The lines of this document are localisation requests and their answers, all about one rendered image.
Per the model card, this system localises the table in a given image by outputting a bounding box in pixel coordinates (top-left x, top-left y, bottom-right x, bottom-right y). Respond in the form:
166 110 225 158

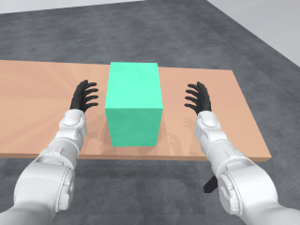
0 60 271 193

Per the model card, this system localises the robot left upper arm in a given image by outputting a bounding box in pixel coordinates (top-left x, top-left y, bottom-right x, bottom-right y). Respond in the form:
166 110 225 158
0 162 75 225

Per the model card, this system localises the left robot hand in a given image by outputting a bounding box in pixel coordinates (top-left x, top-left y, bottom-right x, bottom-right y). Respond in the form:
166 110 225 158
69 80 98 113

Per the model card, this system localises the right robot forearm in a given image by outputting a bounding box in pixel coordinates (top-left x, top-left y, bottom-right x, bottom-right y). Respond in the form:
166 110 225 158
194 111 278 200

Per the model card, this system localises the carton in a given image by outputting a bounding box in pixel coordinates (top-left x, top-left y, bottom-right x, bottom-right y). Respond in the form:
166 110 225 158
104 62 163 147

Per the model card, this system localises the right robot hand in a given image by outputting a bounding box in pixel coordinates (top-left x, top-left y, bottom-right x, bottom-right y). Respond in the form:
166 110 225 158
184 82 212 116

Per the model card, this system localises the left robot forearm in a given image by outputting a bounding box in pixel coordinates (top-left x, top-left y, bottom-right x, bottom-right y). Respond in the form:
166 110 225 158
13 109 87 204

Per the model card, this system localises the robot right upper arm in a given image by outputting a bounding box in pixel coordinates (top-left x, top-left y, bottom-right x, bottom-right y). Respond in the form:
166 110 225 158
217 165 300 225

